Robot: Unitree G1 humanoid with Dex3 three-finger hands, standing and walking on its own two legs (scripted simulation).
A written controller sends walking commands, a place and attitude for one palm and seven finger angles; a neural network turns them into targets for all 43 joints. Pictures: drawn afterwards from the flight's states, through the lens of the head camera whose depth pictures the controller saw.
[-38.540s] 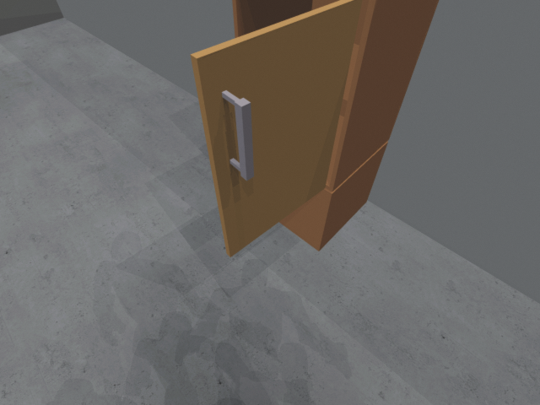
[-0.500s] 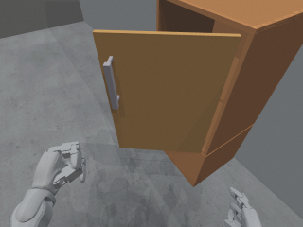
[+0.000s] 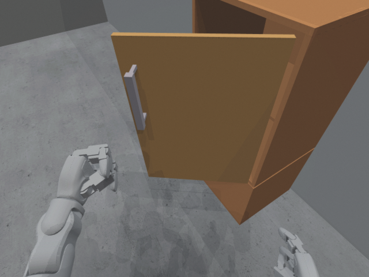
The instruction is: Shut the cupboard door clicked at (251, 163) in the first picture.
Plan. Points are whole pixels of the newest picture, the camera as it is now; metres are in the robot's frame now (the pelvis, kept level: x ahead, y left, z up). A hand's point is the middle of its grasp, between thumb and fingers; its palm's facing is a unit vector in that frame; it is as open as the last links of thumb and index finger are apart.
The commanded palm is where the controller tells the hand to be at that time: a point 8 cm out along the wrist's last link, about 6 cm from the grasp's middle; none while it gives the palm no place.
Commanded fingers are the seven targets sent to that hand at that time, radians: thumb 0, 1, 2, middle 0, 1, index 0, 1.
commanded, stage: bring the fist close to the handle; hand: left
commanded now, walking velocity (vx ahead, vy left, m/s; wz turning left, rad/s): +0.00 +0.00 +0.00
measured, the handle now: (137, 99) +0.53 +0.18 +0.11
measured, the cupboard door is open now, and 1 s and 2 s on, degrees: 52 52 43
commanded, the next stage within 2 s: push the door shut along its arc in 1.12 s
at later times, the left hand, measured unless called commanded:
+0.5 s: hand (136, 140) +0.38 +0.15 +0.10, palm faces -0.03 -1.00 -0.02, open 3.1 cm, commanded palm +0.37 +0.20 +0.11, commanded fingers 0.00 0.90 0.90 -1.30 -1.50 -1.30 -1.50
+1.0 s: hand (141, 124) +0.43 +0.15 +0.11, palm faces +0.00 -1.00 -0.01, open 3.1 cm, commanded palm +0.40 +0.20 +0.11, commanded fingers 0.00 0.90 0.90 -1.30 -1.50 -1.30 -1.50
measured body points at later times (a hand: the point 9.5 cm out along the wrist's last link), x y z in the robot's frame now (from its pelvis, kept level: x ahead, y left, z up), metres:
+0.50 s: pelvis +0.01 +0.00 +0.00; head +0.03 -0.01 +0.45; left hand +0.37 +0.20 +0.11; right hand +0.15 -0.25 -0.09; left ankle +0.03 +0.12 -0.72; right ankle +0.00 -0.10 -0.72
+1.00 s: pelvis +0.01 +0.01 +0.00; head +0.04 +0.00 +0.45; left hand +0.42 +0.20 +0.11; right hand +0.08 -0.26 -0.12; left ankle +0.03 +0.12 -0.72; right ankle +0.00 -0.10 -0.72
